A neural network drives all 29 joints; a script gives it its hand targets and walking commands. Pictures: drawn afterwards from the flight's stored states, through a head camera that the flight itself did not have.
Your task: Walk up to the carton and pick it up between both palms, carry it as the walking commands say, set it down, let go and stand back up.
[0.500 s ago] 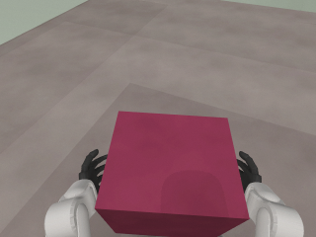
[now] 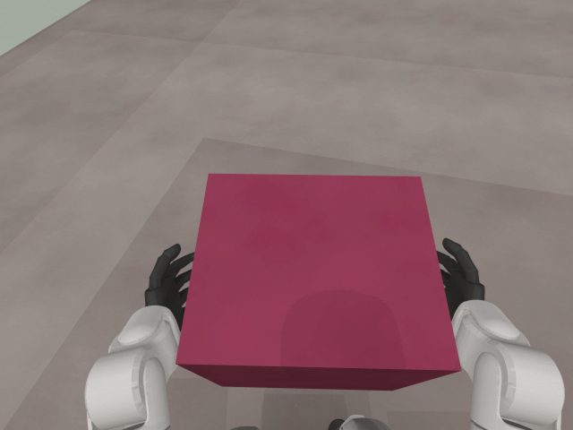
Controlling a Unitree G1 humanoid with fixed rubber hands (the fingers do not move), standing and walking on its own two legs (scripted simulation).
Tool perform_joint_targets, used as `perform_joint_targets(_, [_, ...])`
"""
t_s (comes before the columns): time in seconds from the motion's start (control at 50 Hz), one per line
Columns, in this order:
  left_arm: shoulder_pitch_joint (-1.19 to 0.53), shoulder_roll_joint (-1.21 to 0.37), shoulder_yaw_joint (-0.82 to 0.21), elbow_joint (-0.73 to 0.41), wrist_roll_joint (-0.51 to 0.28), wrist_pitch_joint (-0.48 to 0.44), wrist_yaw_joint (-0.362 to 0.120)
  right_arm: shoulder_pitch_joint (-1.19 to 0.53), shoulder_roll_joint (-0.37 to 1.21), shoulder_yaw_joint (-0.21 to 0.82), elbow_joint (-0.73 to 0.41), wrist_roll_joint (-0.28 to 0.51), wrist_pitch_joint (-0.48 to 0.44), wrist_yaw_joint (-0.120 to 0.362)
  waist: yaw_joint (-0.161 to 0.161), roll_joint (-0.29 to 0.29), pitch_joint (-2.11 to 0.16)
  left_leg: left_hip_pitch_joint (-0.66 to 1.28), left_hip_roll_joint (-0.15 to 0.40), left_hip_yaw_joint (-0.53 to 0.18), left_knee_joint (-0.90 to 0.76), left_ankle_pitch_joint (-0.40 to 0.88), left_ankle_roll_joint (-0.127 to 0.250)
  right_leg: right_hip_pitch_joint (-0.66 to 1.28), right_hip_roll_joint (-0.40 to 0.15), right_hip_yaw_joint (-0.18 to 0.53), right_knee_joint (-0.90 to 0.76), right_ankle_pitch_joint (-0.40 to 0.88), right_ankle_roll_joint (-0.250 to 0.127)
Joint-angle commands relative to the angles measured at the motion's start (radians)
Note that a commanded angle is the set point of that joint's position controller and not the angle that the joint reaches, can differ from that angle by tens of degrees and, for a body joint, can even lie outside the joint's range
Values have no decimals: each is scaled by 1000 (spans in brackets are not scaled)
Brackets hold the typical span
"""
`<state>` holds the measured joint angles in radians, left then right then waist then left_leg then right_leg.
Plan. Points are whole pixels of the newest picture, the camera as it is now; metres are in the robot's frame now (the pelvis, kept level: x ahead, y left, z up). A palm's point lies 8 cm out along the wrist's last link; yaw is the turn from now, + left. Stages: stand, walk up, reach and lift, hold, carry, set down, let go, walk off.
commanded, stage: carry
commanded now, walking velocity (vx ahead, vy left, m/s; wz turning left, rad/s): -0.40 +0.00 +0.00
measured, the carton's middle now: (310, 293) +0.28 -0.02 +0.04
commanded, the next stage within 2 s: none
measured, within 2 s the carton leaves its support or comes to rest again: neither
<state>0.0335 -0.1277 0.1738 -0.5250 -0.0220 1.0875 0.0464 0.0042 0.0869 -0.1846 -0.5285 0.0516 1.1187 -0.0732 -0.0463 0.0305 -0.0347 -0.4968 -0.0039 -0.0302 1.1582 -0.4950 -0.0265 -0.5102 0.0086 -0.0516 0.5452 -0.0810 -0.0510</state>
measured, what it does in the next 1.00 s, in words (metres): walks backwards: left foot, then right foot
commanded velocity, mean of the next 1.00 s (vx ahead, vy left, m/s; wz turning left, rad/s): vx -0.17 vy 0.00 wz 0.00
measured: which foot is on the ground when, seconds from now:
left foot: up 0.00-0.06, down 0.08-0.46, up 0.48-0.80, down 0.82-1.00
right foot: down 0.00-0.10, up 0.12-0.42, down 0.44-1.00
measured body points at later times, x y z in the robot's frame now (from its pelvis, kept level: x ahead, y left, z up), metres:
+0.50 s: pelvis -0.27 +0.02 +0.00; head -0.24 -0.03 +0.45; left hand -0.02 +0.19 +0.07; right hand -0.02 -0.16 +0.04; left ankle -0.14 +0.12 -0.71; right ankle -0.30 -0.07 -0.72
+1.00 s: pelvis -0.46 +0.05 +0.00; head -0.52 +0.04 +0.45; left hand -0.27 +0.24 +0.07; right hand -0.24 -0.11 +0.07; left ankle -0.52 +0.13 -0.72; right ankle -0.32 -0.08 -0.72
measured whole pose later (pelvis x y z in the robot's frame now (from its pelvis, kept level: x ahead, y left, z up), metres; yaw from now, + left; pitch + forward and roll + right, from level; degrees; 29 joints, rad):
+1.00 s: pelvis -0.46 +0.05 +0.00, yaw +1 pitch +0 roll +1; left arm 0.16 -0.09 0.18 -0.48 -0.03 1.17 0.06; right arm 0.12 0.14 -0.14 -0.45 0.00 1.17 -0.08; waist 0.05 -0.02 -0.15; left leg -0.19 -0.06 0.06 0.60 -0.41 0.05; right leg -0.49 -0.06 -0.04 0.54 -0.10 0.00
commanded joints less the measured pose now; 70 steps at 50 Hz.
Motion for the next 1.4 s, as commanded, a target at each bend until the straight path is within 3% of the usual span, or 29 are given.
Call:
perform_joint_targets(0.0, [-350, -642, -749, -113, -151, 32, -53, -372, 737, 800, -105, 245, 1, 116, 36, -99, -451, 301, 47, -10, -873, 190, 37, 309, -232, 205, -62, 53, -55])
perform_joint_targets(0.02, [-438, -652, -762, -166, -177, 30, -57, -398, 758, 791, -97, 235, 0, 121, 45, 194, -401, 415, 169, -176, -799, 526, 66, 112, -138, 127, 70, -86, -17])
perform_joint_targets(0.04, [-470, -680, -757, -164, -177, 26, -58, -495, 761, 800, -159, 253, -13, 130, 43, 433, -358, 425, 378, -403, -723, 971, 177, -156, 16, 19, 363, -514, 43])
perform_joint_targets(0.08, [-527, -760, -789, -199, -223, 22, -69, -519, 809, 815, -257, 264, -32, 130, 32, 203, -217, 224, 405, -154, -690, 1087, 237, -148, 24, 100, 701, -504, 41])
perform_joint_targets(0.1, [-592, -791, -808, -236, -245, 5, -78, -560, 834, 821, -247, 273, -46, 136, 20, 183, -201, 122, 407, -155, -748, 851, 282, -115, -5, 78, 754, -473, 64])
perform_joint_targets(0.14, [-568, -813, -817, -182, -263, 10, -82, -474, 816, 801, -181, 229, -28, 127, 30, 48, -189, 42, 272, -112, -765, 609, 229, -91, 24, 97, 872, -334, 46])
perform_joint_targets(0.24, [-483, -763, -832, -200, -275, 12, -80, -363, 757, 772, -176, 190, -37, 91, 34, 152, -246, 221, 271, -152, -738, 714, 250, -104, 3, 46, 679, -411, 65])
perform_joint_targets(0.34, [-433, -699, -813, -192, -265, 5, -88, -350, 733, 798, -150, 173, -32, 85, 52, 221, -444, 455, 294, -206, -685, 942, 221, 112, -34, 39, 60, -403, 50])
perform_joint_targets(0.38, [-370, -725, -777, -102, -252, 9, -98, -336, 737, 801, -131, 164, -19, 71, 61, -15, -467, 284, 201, -119, -562, 682, 101, 359, -145, 180, -217, 48, 28])
perform_joint_targets(0.4, [-353, -691, -758, -85, -243, 7, -109, -335, 699, 810, -147, 147, -17, 67, 58, -333, -413, 6, 83, 10, -429, 114, 50, 470, -371, 411, -187, 497, -48])
perform_joint_targets(0.42, [-316, -725, -745, -55, -246, 6, -113, -369, 744, 835, -167, 172, -21, 64, 58, -448, -372, -167, 12, 82, -224, -184, 33, 547, -481, 440, -67, 1026, -113])
perform_joint_targets(0.46, [-366, -772, -774, -178, -269, -23, -143, -537, 798, 915, -348, 235, -46, 91, 81, -429, -398, -124, -15, -26, -11, -114, 56, 427, -396, 283, -91, 784, -203])
perform_joint_targets(0.52, [-515, -798, -762, -232, -263, -39, -134, -605, 881, 909, -241, 273, -58, 109, 71, -124, -315, -43, 0, -21, 107, 111, 20, 245, -241, 150, -195, 45, -127])
perform_joint_targets(0.58, [-456, -736, -717, -193, -215, -39, -113, -603, 819, 919, -257, 275, -52, 105, 57, -206, -219, -68, -12, 5, 34, 102, 6, 204, -233, 190, -287, -250, -103])
perform_joint_targets(0.6, [-443, -684, -717, -188, -190, -33, -100, -587, 757, 898, -221, 273, -42, 106, 59, -101, -241, -15, -23, 36, 57, 81, 0, 160, -256, 236, -318, -309, -123])
perform_joint_targets(0.64, [-391, -647, -706, -165, -177, -14, -83, -498, 752, 869, -161, 270, -21, 100, 58, -142, -263, -17, -1, 35, -119, -12, -12, 261, -293, 298, -331, -407, -127])
perform_joint_targets(0.68, [-311, -624, -712, -124, -134, 4, -63, -426, 721, 850, -133, 255, -4, 102, 65, -133, -311, 56, 21, 27, -357, -39, -2, 281, -313, 324, -303, -345, -143])
perform_joint_targets(0.74, [-353, -594, -721, -134, -132, 31, -54, -359, 724, 822, -78, 230, 9, 95, 45, -139, -408, 327, -4, 95, -852, 104, 29, 339, -227, 230, -267, -334, -9])
perform_joint_targets(0.76, [-428, -615, -745, -170, -157, 24, -56, -448, 735, 823, -147, 254, -3, 105, 46, -47, -415, 376, 61, -11, -852, 25, 37, 270, -207, 212, -174, -295, 5])
perform_joint_targets(0.8, [-378, -624, -704, -119, -146, 47, -51, -457, 744, 799, -131, 251, 4, 96, 66, 278, -338, 381, 251, -243, -781, 349, 73, 117, -139, 133, -38, -202, 35])
perform_joint_targets(0.84, [-436, -732, -749, -128, -188, 36, -68, -539, 798, 836, -226, 256, -17, 100, 55, 100, -249, 229, 218, -93, -779, 340, 92, 161, -84, 26, -29, -51, 70])
perform_joint_targets(0.86, [-434, -713, -757, -143, -188, 37, -69, -496, 769, 809, -191, 237, -13, 101, 60, 167, -227, 107, 184, -34, -806, 117, 94, 245, -87, 38, 22, -20, 66])
perform_joint_targets(0.94, [-530, -727, -792, -123, -238, 58, -92, -533, 757, 806, -193, 209, 4, 88, 57, 30, -36, -109, 201, -105, -911, -90, 110, 250, -72, -2, 89, -115, 51])
perform_joint_targets(1.04, [-531, -673, -766, -93, -247, 63, -100, -425, 695, 750, -46, 142, 24, 66, 63, 155, -27, -323, 237, -144, -999, -448, 151, 361, -27, -34, 355, -312, 69])
perform_joint_targets(1.12, [-615, -677, -634, 86, -227, 53, -117, -661, 676, 752, -45, 136, 18, 64, 92, -99, 13, -342, 159, -45, -854, -396, 114, 364, -48, -50, 211, -243, 48])
perform_joint_targets(1.2, [-565, -706, -692, -2, -235, 42, -113, -643, 743, 821, -149, 186, 11, 68, 53, -315, -25, 66, 34, 6, -535, 64, 82, 31, -297, 498, -383, -541, -53])
perform_joint_targets(1.26, [-471, -711, -658, 19, -225, 47, -119, -663, 790, 848, -177, 231, 23, 65, 48, -359, -166, 215, 26, 48, -428, 113, 76, 64, -239, 339, -390, -568, -47])
perform_joint_targets(1.34, [-512, -748, -713, -144, -237, 6, -99, -544, 862, 864, -156, 268, 8, 92, 48, -115, -504, 306, 51, -12, -722, 233, 97, 375, -181, 200, -126, 40, -34])
perform_joint_targets(1.38, [-588, -806, -798, -251, -276, -9, -93, -456, 913, 827, -118, 253, -20, 103, 51, 171, -524, 310, 96, -76, -670, 439, 102, 357, -130, 143, -32, 192, -22])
